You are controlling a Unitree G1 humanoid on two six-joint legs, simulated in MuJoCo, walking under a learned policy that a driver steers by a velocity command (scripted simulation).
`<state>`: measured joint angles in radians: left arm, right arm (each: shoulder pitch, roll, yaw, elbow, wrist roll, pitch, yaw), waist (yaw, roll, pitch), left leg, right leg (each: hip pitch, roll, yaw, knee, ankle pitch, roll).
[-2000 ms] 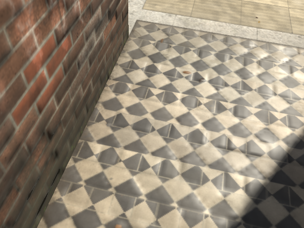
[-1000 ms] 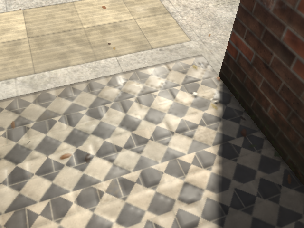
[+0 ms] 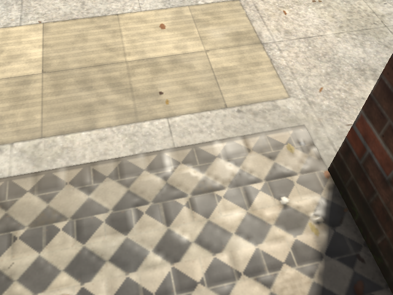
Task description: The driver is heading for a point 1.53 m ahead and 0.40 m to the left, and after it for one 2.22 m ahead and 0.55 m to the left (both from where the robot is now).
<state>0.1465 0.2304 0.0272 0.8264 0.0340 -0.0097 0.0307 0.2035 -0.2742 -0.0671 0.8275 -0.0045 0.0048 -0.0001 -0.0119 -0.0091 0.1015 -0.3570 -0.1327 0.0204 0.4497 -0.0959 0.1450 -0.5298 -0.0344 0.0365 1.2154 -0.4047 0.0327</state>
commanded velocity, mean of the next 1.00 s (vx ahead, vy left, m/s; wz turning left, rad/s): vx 0.02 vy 0.00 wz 0.52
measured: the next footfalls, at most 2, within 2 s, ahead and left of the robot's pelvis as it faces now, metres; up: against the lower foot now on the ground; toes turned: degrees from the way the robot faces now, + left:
right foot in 0.40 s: +0.13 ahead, -0.15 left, +0.00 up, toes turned +21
left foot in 0.88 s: +0.03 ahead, +0.04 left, +0.00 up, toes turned +30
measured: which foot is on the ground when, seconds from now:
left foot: down 0.00-0.40, up 0.42-0.86, down 0.88-1.00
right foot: up 0.00-0.38, down 0.40-0.88, up 0.90-1.00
